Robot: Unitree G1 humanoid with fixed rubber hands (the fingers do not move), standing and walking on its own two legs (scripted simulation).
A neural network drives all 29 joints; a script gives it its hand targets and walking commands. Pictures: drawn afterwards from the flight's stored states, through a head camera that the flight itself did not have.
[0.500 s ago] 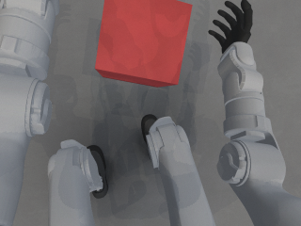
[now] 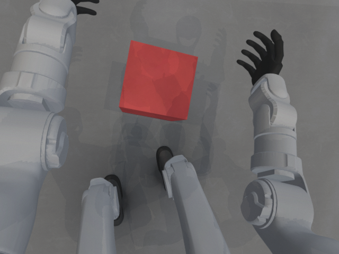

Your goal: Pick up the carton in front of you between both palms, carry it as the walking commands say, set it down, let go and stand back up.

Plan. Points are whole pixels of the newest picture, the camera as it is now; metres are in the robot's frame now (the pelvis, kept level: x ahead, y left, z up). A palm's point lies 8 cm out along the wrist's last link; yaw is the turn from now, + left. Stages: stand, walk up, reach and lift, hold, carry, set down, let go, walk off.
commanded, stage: set down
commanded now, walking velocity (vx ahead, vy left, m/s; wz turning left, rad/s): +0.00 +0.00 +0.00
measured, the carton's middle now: (155, 88) +0.49 -0.13 -0.46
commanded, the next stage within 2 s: let go in 0.08 s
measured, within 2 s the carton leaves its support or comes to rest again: neither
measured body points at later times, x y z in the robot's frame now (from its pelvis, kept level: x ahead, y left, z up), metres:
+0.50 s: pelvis +0.04 -0.02 +0.12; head +0.28 -0.02 +0.51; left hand +0.48 +0.10 +0.01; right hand +0.37 -0.28 +0.03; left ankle +0.05 +0.12 -0.55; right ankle +0.12 -0.13 -0.55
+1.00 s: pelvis +0.10 -0.01 +0.19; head +0.19 +0.00 +0.63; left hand +0.36 +0.18 +0.09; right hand +0.27 -0.25 +0.11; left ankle +0.05 +0.12 -0.55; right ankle +0.12 -0.13 -0.55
